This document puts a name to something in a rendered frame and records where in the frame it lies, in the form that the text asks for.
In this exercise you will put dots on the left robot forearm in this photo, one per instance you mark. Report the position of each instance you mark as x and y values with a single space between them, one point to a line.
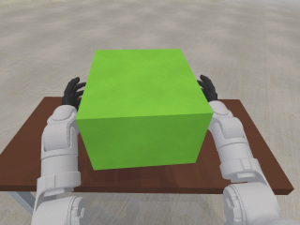
59 156

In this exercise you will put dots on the table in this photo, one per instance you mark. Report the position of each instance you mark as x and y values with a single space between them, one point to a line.
20 164

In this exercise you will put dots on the robot right upper arm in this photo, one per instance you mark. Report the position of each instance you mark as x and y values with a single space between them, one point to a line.
252 204

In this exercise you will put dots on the right robot hand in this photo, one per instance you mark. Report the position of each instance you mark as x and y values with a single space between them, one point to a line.
208 89

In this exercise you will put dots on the right robot forearm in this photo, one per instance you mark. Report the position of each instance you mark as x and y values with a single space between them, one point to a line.
237 161

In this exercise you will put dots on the carton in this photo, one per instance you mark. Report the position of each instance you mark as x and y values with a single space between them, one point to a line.
142 108

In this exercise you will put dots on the robot left upper arm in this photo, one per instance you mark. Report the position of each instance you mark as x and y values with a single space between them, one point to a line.
71 210

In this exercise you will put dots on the left robot hand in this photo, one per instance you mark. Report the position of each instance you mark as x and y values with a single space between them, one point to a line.
70 94

